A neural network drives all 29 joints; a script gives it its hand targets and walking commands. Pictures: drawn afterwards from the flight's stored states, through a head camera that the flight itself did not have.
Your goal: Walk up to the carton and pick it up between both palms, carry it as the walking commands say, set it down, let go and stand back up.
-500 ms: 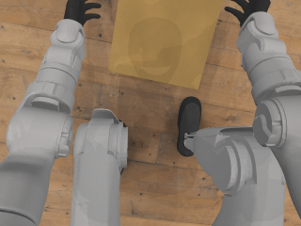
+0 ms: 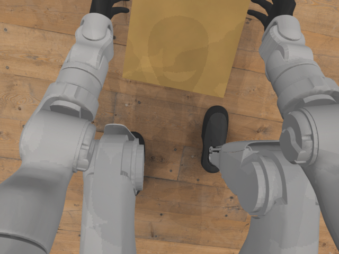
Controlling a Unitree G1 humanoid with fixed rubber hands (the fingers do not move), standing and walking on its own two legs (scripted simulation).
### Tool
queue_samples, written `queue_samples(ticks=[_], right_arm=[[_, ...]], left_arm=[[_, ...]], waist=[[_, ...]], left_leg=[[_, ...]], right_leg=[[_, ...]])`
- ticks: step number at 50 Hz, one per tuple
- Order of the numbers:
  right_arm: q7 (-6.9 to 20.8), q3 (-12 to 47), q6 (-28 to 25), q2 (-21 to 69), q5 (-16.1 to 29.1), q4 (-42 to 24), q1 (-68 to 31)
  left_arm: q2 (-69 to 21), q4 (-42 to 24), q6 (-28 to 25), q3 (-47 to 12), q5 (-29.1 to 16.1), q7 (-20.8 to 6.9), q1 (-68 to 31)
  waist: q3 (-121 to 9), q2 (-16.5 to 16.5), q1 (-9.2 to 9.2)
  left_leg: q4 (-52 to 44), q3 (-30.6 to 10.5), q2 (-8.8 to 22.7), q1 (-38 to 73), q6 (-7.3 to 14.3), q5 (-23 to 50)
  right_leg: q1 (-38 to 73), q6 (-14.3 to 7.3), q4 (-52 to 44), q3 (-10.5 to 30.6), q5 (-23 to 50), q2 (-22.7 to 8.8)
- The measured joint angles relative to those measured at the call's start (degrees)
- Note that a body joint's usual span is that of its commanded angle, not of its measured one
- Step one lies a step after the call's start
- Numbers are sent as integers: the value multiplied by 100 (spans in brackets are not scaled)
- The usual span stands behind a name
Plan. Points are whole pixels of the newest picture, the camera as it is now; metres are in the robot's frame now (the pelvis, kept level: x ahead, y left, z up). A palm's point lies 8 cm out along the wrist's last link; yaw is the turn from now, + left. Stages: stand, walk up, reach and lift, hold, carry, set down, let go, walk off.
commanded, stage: reach and lift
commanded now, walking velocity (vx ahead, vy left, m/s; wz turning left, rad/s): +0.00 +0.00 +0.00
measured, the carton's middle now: (181, 34) +0.49 +0.00 -0.28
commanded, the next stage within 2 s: none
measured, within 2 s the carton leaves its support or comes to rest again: leaves its support in 0.84 s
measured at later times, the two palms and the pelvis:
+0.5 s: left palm (103, 10) +0.51 +0.15 -0.21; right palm (267, 15) +0.51 -0.15 -0.20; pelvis +0.00 +0.00 +0.00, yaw +1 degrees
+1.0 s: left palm (97, 13) +0.50 +0.15 -0.20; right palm (270, 3) +0.52 -0.14 -0.17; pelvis +0.00 +0.00 -0.01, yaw +1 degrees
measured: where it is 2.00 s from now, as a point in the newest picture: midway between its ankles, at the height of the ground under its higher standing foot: (172, 162)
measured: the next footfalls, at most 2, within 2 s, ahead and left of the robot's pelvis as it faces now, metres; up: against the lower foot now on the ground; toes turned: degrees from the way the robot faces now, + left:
none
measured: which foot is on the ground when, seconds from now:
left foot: down 0.00-1.00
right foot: down 0.00-1.00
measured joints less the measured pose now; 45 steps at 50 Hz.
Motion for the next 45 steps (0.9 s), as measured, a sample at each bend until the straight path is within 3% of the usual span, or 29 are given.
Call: queue_samples(ticks=[6, 19, 34, 45], right_arm=[[-246, -145, -69, 217, -99, 60, -118], [-439, -261, -63, 272, -350, 32, -159], [-331, -563, 347, 322, -778, -39, -115], [-339, -595, 589, 418, -699, -349, -13]], left_arm=[[-76, -26, -41, -40, -112, 31, -33], [-115, 176, 54, 68, -93, 59, -210], [-190, 69, 520, 620, 515, -89, -136], [-136, -233, 838, 455, 462, -41, 117]], waist=[[9, -21, 41], [21, -4, 51], [-33, -34, 18], [-182, -18, -52]], left_leg=[[5, 20, -5, 24, -40, 0], [-43, 11, -11, 19, -53, 49], [219, 20, -15, 8, -25, -16], [229, 67, -55, -24, 15, 13]], right_leg=[[-19, -36, 49, 23, 0, 0], [-13, -57, 3, 16, 34, 0], [-38, -41, 235, 32, 13, 11], [-39, 45, 260, 106, 4, 28]])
